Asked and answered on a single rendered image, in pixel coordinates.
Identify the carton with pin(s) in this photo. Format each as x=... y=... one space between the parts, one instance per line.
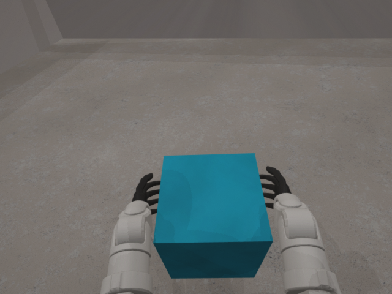
x=211 y=218

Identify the robot right hand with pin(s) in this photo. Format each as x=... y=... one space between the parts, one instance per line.
x=279 y=186

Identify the right robot forearm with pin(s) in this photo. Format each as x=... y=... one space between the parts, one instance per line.
x=305 y=263

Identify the robot left hand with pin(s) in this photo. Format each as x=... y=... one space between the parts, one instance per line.
x=142 y=194

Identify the left robot forearm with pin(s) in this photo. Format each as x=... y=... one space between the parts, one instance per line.
x=130 y=252

